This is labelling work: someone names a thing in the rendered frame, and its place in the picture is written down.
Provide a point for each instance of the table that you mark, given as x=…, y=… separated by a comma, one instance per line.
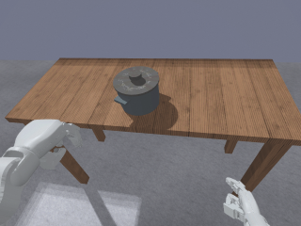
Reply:
x=234, y=99

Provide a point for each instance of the knob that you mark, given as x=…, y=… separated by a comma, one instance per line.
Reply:
x=135, y=75

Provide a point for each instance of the robot left forearm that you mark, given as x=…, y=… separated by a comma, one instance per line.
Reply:
x=16, y=168

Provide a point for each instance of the robot left hand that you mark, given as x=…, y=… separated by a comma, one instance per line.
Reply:
x=41, y=136

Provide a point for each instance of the lid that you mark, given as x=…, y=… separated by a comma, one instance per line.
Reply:
x=147, y=83

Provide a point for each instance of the pot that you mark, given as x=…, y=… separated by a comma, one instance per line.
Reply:
x=139, y=105

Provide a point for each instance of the robot right hand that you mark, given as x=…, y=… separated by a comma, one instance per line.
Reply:
x=244, y=204

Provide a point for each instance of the robot right forearm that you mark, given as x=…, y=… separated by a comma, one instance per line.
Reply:
x=254, y=219

